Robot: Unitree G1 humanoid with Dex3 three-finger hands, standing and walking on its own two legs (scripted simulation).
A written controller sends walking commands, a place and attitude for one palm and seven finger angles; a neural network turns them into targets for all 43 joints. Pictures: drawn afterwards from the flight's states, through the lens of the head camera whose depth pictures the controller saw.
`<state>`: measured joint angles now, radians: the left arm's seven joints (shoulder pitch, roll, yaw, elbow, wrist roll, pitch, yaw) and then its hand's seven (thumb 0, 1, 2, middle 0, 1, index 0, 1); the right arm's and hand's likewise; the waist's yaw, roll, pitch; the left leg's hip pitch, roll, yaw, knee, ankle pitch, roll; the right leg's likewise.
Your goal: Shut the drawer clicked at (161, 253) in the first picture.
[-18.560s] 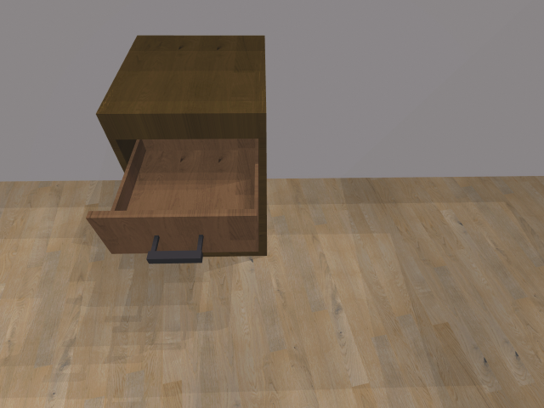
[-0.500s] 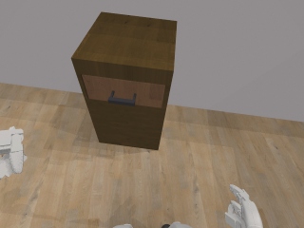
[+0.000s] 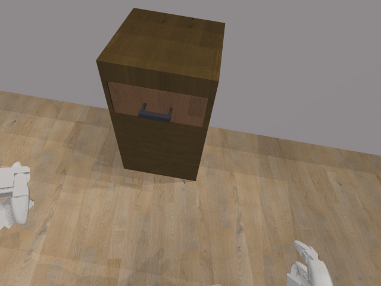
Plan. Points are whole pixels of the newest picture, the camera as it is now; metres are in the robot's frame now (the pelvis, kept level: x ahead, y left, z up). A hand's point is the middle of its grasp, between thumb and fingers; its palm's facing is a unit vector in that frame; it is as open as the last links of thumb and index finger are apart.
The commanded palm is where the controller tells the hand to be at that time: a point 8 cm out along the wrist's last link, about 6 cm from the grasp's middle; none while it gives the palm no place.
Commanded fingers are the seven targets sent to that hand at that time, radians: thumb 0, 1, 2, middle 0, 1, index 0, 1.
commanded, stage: step back with the hand held close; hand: left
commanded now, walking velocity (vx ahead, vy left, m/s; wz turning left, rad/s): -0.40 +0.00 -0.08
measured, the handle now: (156, 112) +0.75 +0.12 -0.19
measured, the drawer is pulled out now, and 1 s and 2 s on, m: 0.00 0.00 0.00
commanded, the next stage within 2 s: stop stepping back and stand still in 0.22 s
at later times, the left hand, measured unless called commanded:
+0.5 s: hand out of the picture +0.08 +0.18 +0.19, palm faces +0.15 -0.85 -0.50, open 3.3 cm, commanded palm +0.04 +0.24 +0.19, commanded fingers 0.00 0.90 0.90 -1.40 -1.60 -1.40 -1.60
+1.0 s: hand out of the picture +0.07 +0.23 +0.17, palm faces +0.34 -0.87 -0.37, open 3.3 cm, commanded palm +0.01 +0.27 +0.19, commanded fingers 0.00 0.90 0.90 -1.40 -1.60 -1.40 -1.60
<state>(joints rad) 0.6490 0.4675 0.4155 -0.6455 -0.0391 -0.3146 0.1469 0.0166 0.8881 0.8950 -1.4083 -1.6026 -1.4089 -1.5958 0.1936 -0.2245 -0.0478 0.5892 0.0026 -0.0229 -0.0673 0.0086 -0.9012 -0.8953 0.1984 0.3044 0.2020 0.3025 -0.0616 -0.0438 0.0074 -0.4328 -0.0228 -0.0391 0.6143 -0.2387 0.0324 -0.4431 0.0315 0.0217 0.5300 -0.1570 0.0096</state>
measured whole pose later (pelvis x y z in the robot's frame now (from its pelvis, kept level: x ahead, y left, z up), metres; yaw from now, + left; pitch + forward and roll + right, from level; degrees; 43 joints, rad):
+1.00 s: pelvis -0.14 +0.00 +0.00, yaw -4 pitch +0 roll -1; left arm 0.58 0.37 0.35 -0.55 -0.04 -0.21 0.15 0.02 0.89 0.90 -1.41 -1.60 -1.41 -1.60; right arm 0.25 -0.19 0.02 0.64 0.01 -0.09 -0.09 0.01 -0.90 -0.90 0.20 0.30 0.20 0.30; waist -0.01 -0.02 -0.05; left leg -0.32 0.02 0.05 0.61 -0.30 0.03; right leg -0.18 -0.02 -0.04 0.57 -0.38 0.02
